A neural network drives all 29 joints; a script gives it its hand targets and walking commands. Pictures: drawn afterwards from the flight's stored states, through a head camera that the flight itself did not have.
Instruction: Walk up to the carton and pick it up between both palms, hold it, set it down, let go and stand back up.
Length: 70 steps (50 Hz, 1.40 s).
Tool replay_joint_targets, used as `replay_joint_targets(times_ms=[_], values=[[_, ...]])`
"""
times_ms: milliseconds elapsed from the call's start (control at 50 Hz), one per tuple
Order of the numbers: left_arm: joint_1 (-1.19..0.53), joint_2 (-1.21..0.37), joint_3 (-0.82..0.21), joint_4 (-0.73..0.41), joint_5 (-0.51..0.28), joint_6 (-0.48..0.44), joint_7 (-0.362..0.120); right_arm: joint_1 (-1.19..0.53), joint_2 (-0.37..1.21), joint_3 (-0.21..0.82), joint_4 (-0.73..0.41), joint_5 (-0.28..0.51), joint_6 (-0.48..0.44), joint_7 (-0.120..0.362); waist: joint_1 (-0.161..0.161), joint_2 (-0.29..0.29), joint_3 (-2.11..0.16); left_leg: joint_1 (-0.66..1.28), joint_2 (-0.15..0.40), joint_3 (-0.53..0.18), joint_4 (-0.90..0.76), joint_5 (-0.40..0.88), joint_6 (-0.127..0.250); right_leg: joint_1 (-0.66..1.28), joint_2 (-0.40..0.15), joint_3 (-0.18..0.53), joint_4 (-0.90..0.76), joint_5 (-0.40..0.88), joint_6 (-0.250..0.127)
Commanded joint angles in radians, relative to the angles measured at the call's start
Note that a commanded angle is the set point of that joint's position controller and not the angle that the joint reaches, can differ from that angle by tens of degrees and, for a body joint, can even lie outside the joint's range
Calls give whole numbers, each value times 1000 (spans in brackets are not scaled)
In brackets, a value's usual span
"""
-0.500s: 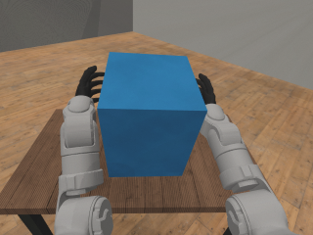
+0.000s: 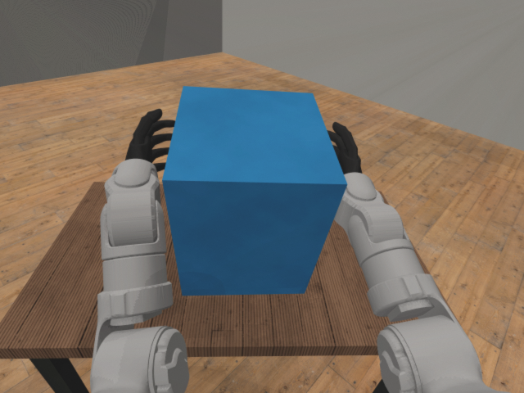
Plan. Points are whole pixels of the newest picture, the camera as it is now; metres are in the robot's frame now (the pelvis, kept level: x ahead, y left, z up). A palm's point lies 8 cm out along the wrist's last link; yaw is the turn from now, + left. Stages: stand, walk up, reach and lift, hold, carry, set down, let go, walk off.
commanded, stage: hold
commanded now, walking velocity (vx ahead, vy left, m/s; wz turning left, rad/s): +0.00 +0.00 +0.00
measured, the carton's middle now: (247, 195) +0.38 +0.01 +0.18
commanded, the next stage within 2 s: none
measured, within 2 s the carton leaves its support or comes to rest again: neither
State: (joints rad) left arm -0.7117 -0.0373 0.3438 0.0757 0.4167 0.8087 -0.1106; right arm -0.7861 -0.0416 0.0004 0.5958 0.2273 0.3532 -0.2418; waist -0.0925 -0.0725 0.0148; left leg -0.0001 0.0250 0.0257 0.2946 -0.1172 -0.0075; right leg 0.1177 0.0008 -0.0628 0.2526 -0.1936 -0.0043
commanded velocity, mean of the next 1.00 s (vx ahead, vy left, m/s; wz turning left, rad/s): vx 0.00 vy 0.00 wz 0.00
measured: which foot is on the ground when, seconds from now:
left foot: down 0.00-1.00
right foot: down 0.00-1.00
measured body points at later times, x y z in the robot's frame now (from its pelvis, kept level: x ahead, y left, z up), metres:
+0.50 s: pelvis -0.01 +0.00 +0.00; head -0.08 +0.03 +0.44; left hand +0.36 +0.15 +0.26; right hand +0.36 -0.14 +0.23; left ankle +0.04 +0.12 -0.75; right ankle -0.02 -0.11 -0.75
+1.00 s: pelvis +0.00 +0.00 +0.00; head -0.06 +0.04 +0.44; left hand +0.38 +0.15 +0.25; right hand +0.38 -0.14 +0.22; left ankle +0.04 +0.12 -0.75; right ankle -0.02 -0.11 -0.75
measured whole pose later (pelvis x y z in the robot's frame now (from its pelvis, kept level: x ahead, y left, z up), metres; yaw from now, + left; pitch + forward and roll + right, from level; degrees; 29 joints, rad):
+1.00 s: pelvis +0.00 +0.00 +0.00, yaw +0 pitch -10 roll -1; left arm -0.74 -0.04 0.33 0.09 0.43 0.79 -0.11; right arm -0.77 -0.04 -0.02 0.59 0.22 0.31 -0.23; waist -0.10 -0.08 0.02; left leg 0.00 0.03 0.03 0.30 -0.12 0.00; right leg 0.12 0.00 -0.06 0.24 -0.19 0.00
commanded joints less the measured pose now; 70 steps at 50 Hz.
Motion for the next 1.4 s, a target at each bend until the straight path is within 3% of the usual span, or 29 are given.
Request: replay_joint_targets(times_ms=[0, 100, 120, 140, 180, 240, 320, 380, 460, 520, 600, 700, 820, 920, 1040, 1120, 1240, 1380], values=[[-486, -493, -417, 11, -149, -27, -117, -678, 520, 284, -281, 69, -49, 87, -9, 74, -239, 164, -49, 40, -1, 165, 5, -88, 53, -37, -37, 150, 56], [-484, -492, -417, 10, -149, -27, -116, -677, 522, 286, -283, 69, -49, 87, -8, 73, -240, 164, -49, 40, 0, 165, 6, -87, 53, -36, -37, 154, 57], [-522, -514, -455, -44, -175, -41, -121, -670, 561, 295, -345, 70, -56, 76, -32, 58, -299, 168, -57, 43, 23, 217, 2, -52, 55, -32, -25, 250, 60], [-499, -514, -454, -18, -165, -39, -123, -661, 541, 296, -326, 75, -49, 68, -39, 73, -280, 181, -59, 38, 27, 232, -5, -45, 54, -29, -22, 287, 61], [-481, -508, -447, -22, -156, -35, -127, -644, 538, 315, -326, 84, -43, 60, -35, 78, -284, 188, -65, 38, 32, 240, -10, -33, 52, -29, -20, 310, 66], [-483, -494, -429, -10, -147, -31, -134, -643, 524, 300, -316, 76, -35, 60, -32, 69, -233, 168, -60, 36, 16, 198, -6, -54, 54, -39, -25, 256, 62], [-500, -480, -386, 25, -119, -24, -138, -652, 515, 279, -276, 56, -31, 76, -3, 62, -174, 130, -51, 48, -22, 126, 7, -86, 52, -38, -41, 143, 51], [-516, -494, -387, 34, -131, -26, -134, -700, 529, 279, -300, 60, -46, 83, 11, 60, -213, 134, -51, 54, -16, 132, 16, -83, 51, -32, -41, 139, 50], [-517, -495, -377, 53, -127, -26, -128, -704, 530, 271, -279, 49, -51, 84, 9, 48, -220, 139, -50, 58, -20, 111, 24, -88, 53, -30, -44, 122, 50], [-533, -498, -365, 101, -121, -21, -130, -705, 514, 220, -228, 20, -49, 91, -4, 58, -174, 108, -45, 62, -49, 13, 26, -123, 49, -33, -59, 19, 44], [-568, -514, -391, 79, -131, -33, -121, -718, 507, 188, -223, 6, -67, 108, -15, 91, -232, 101, -38, 54, -52, -3, 19, -115, 53, -41, -45, 3, 38], [-554, -489, -352, 137, -119, -38, -124, -720, 508, 174, -196, -20, -72, 110, -12, 55, -208, 87, -44, 59, -58, -35, 32, -118, 46, -40, -53, -6, 48], [-518, -503, -370, 115, -126, -42, -113, -719, 511, 216, -231, 19, -91, 105, -6, 72, -270, 157, -50, 53, -7, 123, 17, -83, 53, -34, -40, 113, 47], [-484, -520, -423, 10, -137, -40, -106, -669, 510, 290, -289, 68, -90, 87, -10, 90, -289, 217, -48, 41, 38, 299, -15, -54, 70, -44, -26, 234, 46], [-416, -491, -429, -43, -134, -20, -126, -614, 507, 340, -357, 104, -67, 62, -24, 75, -257, 219, -61, 37, 48, 334, -17, -11, 60, -39, -18, 366, 61], [-447, -484, -425, -38, -131, -19, -132, -636, 511, 328, -363, 89, -58, 66, -15, 66, -223, 178, -61, 44, 20, 242, -8, -49, 55, -41, -34, 264, 56], [-498, -504, -448, -12, -152, -32, -125, -660, 521, 286, -336, 55, -53, 76, -28, 84, -222, 149, -51, 45, -1, 143, -3, -75, 55, -39, -38, 154, 45], [-524, -476, -352, 92, -118, -27, -138, -700, 527, 234, -257, 14, -52, 90, 3, 34, -198, 103, -53, 62, -49, 10, 37, -84, 44, -30, -54, 53, 55]])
